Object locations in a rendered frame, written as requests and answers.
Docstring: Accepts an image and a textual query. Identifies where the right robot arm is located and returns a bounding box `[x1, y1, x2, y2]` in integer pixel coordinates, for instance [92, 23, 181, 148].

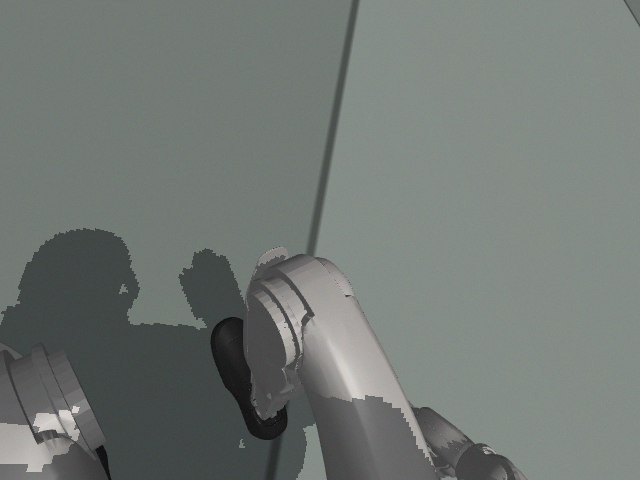
[455, 443, 528, 480]

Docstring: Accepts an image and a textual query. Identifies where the left robot foot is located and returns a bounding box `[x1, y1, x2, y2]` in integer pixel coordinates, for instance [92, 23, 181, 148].
[95, 445, 111, 480]

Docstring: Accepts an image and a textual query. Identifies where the right robot foot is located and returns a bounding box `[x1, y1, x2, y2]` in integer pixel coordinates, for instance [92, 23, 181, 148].
[211, 317, 288, 440]

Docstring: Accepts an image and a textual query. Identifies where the right robot hand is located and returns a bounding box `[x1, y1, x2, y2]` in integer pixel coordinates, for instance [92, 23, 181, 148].
[408, 401, 475, 480]

